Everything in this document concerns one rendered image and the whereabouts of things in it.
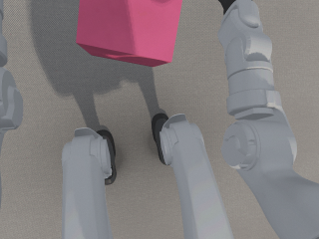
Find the left robot upper arm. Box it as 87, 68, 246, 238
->
0, 67, 24, 210

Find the robot left foot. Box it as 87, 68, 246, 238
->
97, 129, 117, 185

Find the right robot forearm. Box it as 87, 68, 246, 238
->
217, 0, 293, 132

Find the carton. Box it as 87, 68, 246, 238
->
76, 0, 182, 67

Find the robot right hand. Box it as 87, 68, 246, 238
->
218, 0, 253, 15

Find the right robot upper arm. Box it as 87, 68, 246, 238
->
220, 119, 319, 239

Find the right robot thigh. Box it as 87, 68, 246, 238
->
159, 120, 234, 239

